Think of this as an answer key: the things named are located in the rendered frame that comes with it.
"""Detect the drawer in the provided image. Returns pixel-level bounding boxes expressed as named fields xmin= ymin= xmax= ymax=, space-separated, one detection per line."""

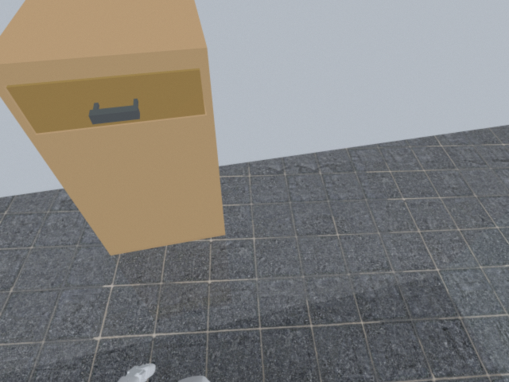
xmin=6 ymin=68 xmax=205 ymax=134

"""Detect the cabinet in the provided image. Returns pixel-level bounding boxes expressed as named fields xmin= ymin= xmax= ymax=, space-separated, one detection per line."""
xmin=0 ymin=0 xmax=225 ymax=255

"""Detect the robot left hand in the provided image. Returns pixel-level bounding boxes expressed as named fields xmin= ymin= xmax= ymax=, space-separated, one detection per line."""
xmin=118 ymin=363 xmax=156 ymax=382

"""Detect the handle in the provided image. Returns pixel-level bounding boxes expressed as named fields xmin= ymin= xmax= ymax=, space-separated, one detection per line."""
xmin=89 ymin=99 xmax=140 ymax=124

